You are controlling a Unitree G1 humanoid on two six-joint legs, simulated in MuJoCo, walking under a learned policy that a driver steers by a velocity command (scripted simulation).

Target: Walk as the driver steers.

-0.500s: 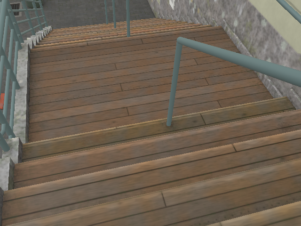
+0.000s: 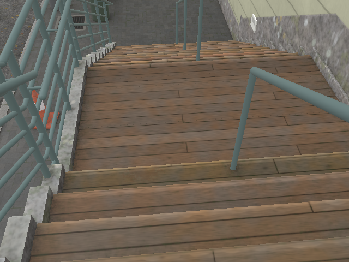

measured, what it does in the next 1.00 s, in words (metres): goes down: left foot 0.17 m lower, then right foot 0.17 m lower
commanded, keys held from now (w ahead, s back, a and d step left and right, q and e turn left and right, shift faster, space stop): w+q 0.26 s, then w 0.14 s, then w+e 0.60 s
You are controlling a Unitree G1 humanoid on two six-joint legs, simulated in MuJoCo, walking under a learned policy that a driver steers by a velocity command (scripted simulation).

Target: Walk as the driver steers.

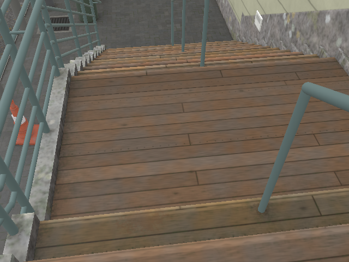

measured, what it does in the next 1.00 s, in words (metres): goes down: left foot 0.17 m lower, then right foot 0.17 m lower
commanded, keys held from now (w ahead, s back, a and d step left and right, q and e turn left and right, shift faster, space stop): w+e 0.20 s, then w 0.50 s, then w+q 0.30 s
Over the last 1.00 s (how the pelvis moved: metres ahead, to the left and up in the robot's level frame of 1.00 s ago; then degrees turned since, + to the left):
0.55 0.10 -0.32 -2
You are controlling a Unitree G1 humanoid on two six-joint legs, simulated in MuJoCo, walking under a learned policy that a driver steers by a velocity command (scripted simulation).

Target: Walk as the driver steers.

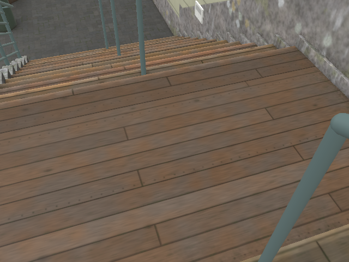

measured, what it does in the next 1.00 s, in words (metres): goes down, turning left: left foot 0.17 m lower, then right foot 0.17 m lower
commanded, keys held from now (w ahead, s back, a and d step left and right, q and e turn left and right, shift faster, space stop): w+q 0.38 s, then q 0.32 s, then no key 0.30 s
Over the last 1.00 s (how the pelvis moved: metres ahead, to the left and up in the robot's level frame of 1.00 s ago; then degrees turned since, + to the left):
0.58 -0.06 -0.33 -7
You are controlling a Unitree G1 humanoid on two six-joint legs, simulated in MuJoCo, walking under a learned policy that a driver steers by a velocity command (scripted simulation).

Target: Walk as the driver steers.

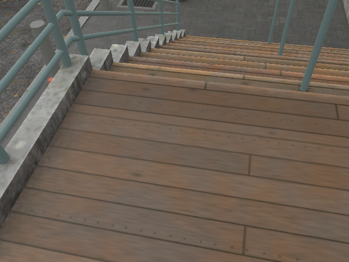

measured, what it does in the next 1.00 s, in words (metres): walks ahead: left foot 0.16 m higher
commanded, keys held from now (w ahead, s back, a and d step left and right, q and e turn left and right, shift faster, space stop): no key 0.62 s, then w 0.32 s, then w+e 0.06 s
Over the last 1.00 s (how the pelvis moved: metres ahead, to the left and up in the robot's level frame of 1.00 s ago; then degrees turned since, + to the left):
0.52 0.06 -0.34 28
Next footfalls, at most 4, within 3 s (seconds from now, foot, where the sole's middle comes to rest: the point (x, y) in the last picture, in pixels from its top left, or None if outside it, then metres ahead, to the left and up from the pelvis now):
0.32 left None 0.01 0.19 -0.60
1.06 left None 0.19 0.21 -0.77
1.60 right None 0.48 -0.02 -0.77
2.06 left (171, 186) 0.84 0.04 -0.77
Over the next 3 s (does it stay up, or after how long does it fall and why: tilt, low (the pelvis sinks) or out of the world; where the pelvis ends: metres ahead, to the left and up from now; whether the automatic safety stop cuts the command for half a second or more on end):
stays up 1.14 -0.11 0.01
